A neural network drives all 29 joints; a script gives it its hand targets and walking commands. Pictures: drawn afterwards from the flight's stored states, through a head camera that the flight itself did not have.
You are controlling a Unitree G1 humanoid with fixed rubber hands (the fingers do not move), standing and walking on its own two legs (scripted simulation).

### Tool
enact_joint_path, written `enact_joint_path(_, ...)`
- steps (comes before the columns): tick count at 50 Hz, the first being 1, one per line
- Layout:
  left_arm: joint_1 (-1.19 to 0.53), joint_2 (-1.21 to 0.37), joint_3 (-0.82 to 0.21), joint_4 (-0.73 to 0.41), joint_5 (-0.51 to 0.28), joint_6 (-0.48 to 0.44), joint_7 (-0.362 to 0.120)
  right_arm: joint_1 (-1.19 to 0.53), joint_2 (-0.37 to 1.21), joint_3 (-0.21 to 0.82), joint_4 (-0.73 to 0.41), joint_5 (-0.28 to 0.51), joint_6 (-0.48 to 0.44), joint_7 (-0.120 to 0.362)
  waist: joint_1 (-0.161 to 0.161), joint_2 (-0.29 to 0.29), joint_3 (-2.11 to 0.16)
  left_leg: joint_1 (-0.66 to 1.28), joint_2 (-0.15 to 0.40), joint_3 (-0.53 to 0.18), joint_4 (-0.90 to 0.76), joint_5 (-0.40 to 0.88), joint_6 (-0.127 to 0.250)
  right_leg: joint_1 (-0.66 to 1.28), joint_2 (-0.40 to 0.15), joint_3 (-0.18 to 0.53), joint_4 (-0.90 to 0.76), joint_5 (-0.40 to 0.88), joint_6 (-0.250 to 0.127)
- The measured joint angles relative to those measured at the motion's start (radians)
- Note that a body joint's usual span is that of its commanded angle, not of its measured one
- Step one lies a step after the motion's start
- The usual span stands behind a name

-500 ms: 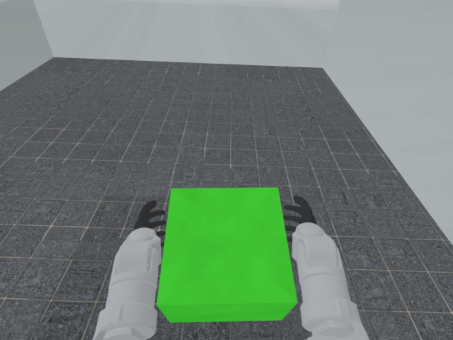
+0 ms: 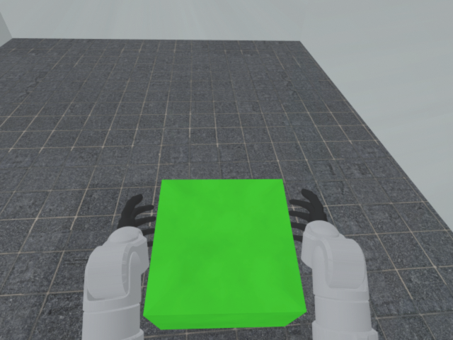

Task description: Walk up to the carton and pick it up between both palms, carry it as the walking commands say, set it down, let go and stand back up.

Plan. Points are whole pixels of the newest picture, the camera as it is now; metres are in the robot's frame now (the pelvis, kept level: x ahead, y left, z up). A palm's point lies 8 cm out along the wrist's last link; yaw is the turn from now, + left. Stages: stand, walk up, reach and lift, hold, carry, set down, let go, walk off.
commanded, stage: carry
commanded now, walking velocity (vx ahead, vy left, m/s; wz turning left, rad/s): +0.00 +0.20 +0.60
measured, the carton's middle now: (222, 252) +0.28 +0.00 +0.01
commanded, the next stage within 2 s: none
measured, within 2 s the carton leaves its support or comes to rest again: neither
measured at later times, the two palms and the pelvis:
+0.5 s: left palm out of the picture +0.15 +0.32 +0.07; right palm (209, 246) +0.24 +0.02 +0.09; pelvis -0.06 +0.10 +0.00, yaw +13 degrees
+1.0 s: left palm out of the picture -0.01 +0.47 +0.08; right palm (61, 300) +0.16 +0.22 +0.10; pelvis -0.14 +0.21 +0.00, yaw +28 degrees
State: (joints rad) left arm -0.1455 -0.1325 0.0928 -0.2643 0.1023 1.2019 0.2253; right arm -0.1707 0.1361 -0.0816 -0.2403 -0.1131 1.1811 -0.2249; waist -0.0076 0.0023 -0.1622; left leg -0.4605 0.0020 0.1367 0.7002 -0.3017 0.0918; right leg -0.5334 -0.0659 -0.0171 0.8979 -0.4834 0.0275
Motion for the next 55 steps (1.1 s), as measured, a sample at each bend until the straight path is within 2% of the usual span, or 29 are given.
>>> enact_joint_path(3,-0.001,0.000,-0.007,-0.021,-0.011,0.022,0.006,0.013,-0.002,0.006,-0.045,-0.002,0.031,-0.007,-0.003,0.022,-0.004,-0.012,-0.003,-0.007,-0.013,0.019,0.005,0.065,0.015,-0.071,-0.083,0.031,-0.011)
enact_joint_path(5,-0.011,-0.002,-0.014,-0.032,-0.010,0.031,0.007,0.009,-0.002,-0.001,-0.068,-0.002,0.044,-0.009,-0.005,0.029,-0.008,-0.033,-0.015,-0.014,0.008,0.018,0.005,0.131,0.015,-0.103,-0.213,0.132,-0.024)
enact_joint_path(8,-0.023,-0.003,-0.033,-0.009,-0.005,0.035,0.006,0.025,-0.003,-0.021,-0.082,0.002,0.054,-0.009,-0.014,0.008,-0.016,-0.116,-0.030,-0.030,0.221,-0.131,-0.057,0.111,-0.033,-0.125,-0.178,0.138,-0.023)
enact_joint_path(11,-0.002,-0.001,-0.037,-0.019,-0.002,0.045,0.002,0.026,-0.004,-0.016,-0.086,0.008,0.076,-0.013,-0.022,-0.018,-0.012,-0.156,0.005,-0.047,0.348,-0.138,-0.098,0.122,-0.083,-0.137,-0.191,0.136,-0.001)
enact_joint_path(13,0.006,-0.001,-0.037,-0.035,-0.001,0.051,0.003,0.018,-0.003,-0.015,-0.087,0.013,0.083,-0.016,-0.022,-0.037,-0.002,-0.139,0.033,-0.056,0.304,-0.129,-0.114,0.125,-0.117,-0.141,-0.196,0.145,0.017)
enact_joint_path(16,0.011,0.000,-0.046,-0.066,0.000,0.054,0.011,0.008,-0.002,-0.019,-0.096,0.016,0.079,-0.012,-0.017,-0.065,0.010,-0.076,0.052,-0.054,0.145,-0.101,-0.129,0.117,-0.173,-0.150,-0.185,0.149,0.049)
enact_joint_path(18,0.011,0.000,-0.049,-0.087,0.002,0.056,0.016,-0.004,0.000,-0.023,-0.104,0.017,0.077,-0.008,-0.016,-0.068,0.013,-0.007,0.050,-0.047,-0.017,-0.026,-0.123,0.105,-0.207,-0.157,-0.157,0.142,0.077)
enact_joint_path(19,0.010,0.002,-0.041,-0.095,0.005,0.053,0.016,-0.014,0.002,-0.017,-0.096,0.016,0.070,-0.006,-0.018,-0.074,0.015,-0.015,0.036,-0.045,-0.034,0.061,-0.113,0.088,-0.219,-0.144,-0.127,0.126,0.083)
enact_joint_path(20,0.014,0.003,-0.026,-0.101,0.004,0.051,0.016,-0.021,0.004,-0.006,-0.079,0.015,0.058,-0.005,-0.017,-0.073,0.014,-0.042,0.029,-0.047,-0.002,0.068,-0.097,0.061,-0.203,-0.116,-0.075,0.042,0.083)
enact_joint_path(22,0.021,0.002,-0.002,-0.106,0.000,0.053,0.016,-0.025,0.004,0.014,-0.052,0.012,0.045,-0.004,-0.002,-0.055,0.022,-0.071,0.030,-0.055,0.031,0.037,-0.069,0.006,-0.138,-0.074,0.062,-0.090,0.074)
enact_joint_path(25,0.024,0.002,-0.004,-0.107,-0.015,0.052,0.023,-0.011,0.002,0.020,-0.057,0.002,0.038,0.002,0.025,-0.033,0.044,-0.082,0.011,-0.068,0.012,0.047,-0.044,-0.029,-0.070,-0.079,0.151,-0.098,0.057)
enact_joint_path(29,0.025,0.002,-0.018,-0.121,-0.030,0.032,0.029,0.007,0.000,0.019,-0.103,-0.002,0.030,0.004,0.031,-0.004,0.062,-0.092,-0.042,-0.086,-0.021,0.092,-0.018,0.025,-0.006,-0.103,0.020,-0.054,0.031)
enact_joint_path(30,0.025,0.002,-0.020,-0.121,-0.031,0.027,0.024,0.012,-0.001,0.020,-0.115,-0.003,0.031,0.002,0.028,0.003,0.062,-0.095,-0.058,-0.091,-0.027,0.102,-0.015,0.066,0.006,-0.112,-0.074,-0.032,0.019)
enact_joint_path(31,0.025,0.002,-0.023,-0.118,-0.031,0.022,0.019,0.016,-0.002,0.018,-0.127,-0.003,0.035,-0.001,0.025,0.018,0.062,-0.097,-0.071,-0.099,-0.027,0.108,-0.014,0.101,0.012,-0.122,-0.161,0.051,-0.013)
enact_joint_path(32,0.024,0.001,-0.029,-0.111,-0.029,0.018,0.014,0.025,-0.004,0.014,-0.134,-0.002,0.036,-0.001,0.022,0.023,0.061,-0.110,-0.082,-0.098,0.009,0.045,-0.033,0.106,-0.002,-0.129,-0.175,0.116,-0.036)
enact_joint_path(33,0.024,0.001,-0.037,-0.103,-0.028,0.020,0.011,0.041,-0.005,0.012,-0.142,-0.001,0.037,-0.001,0.014,0.016,0.055,-0.136,-0.087,-0.082,0.091,-0.032,-0.057,0.105,-0.028,-0.139,-0.169,0.131,-0.042)
enact_joint_path(35,0.037,0.002,-0.047,-0.099,-0.024,0.023,0.003,0.063,-0.006,0.012,-0.160,0.007,0.050,-0.006,-0.004,0.004,0.048,-0.186,-0.071,-0.064,0.281,-0.095,-0.088,0.122,-0.078,-0.159,-0.178,0.125,-0.027)
enact_joint_path(37,0.055,0.003,-0.046,-0.107,-0.018,0.023,-0.006,0.065,-0.007,0.022,-0.167,0.013,0.063,-0.014,-0.015,-0.003,0.050,-0.193,-0.027,-0.067,0.371,-0.087,-0.109,0.149,-0.115,-0.170,-0.207,0.133,-0.002)
enact_joint_path(39,0.064,0.003,-0.044,-0.125,-0.014,0.027,-0.009,0.059,-0.007,0.028,-0.169,0.019,0.068,-0.019,-0.017,-0.020,0.054,-0.160,0.014,-0.072,0.338,-0.096,-0.125,0.165,-0.150,-0.172,-0.225,0.146,0.021)
enact_joint_path(42,0.061,0.003,-0.046,-0.151,-0.007,0.033,-0.006,0.038,-0.005,0.024,-0.175,0.023,0.072,-0.020,-0.014,-0.047,0.052,-0.073,0.043,-0.064,0.162,-0.099,-0.136,0.166,-0.203,-0.175,-0.219,0.153,0.057)
enact_joint_path(44,0.056,0.003,-0.048,-0.162,-0.002,0.038,-0.001,0.016,-0.003,0.016,-0.169,0.021,0.074,-0.015,-0.009,-0.052,0.042,0.015,0.049,-0.054,-0.031,-0.015,-0.133,0.153,-0.226,-0.176,-0.189,0.145,0.086)
enact_joint_path(45,0.048,0.005,-0.042,-0.163,0.000,0.039,0.002,0.002,0.000,0.015,-0.155,0.019,0.068,-0.011,-0.008,-0.058,0.037,0.018,0.045,-0.050,-0.065,0.079,-0.128,0.135,-0.233,-0.165,-0.157,0.127,0.095)
enact_joint_path(46,0.042,0.005,-0.027,-0.156,0.000,0.038,0.005,-0.009,0.002,0.019,-0.129,0.017,0.056,-0.008,-0.005,-0.064,0.035,-0.007,0.042,-0.049,-0.032,0.084,-0.115,0.108,-0.217,-0.133,-0.104,0.043,0.099)
enact_joint_path(48,0.035,0.003,-0.005,-0.137,-0.003,0.047,0.011,-0.019,0.003,0.023,-0.079,0.014,0.041,-0.002,0.014,-0.058,0.040,-0.028,0.047,-0.053,0.001,0.048,-0.087,0.055,-0.152,-0.082,0.028,-0.086,0.091)
enact_joint_path(52,0.025,0.002,-0.019,-0.105,-0.029,0.059,0.055,-0.007,0.001,0.006,-0.045,0.002,0.030,0.014,0.049,-0.033,0.055,-0.027,0.039,-0.061,-0.046,0.072,-0.057,-0.001,-0.056,-0.078,0.173,-0.086,0.068)
enact_joint_path(55,0.022,0.002,-0.028,-0.105,-0.039,0.051,0.064,0.005,0.000,0.000,-0.061,0.003,0.019,0.018,0.055,-0.020,0.066,-0.013,0.020,-0.056,-0.093,0.109,-0.037,0.023,-0.012,-0.089,0.108,-0.067,0.051)
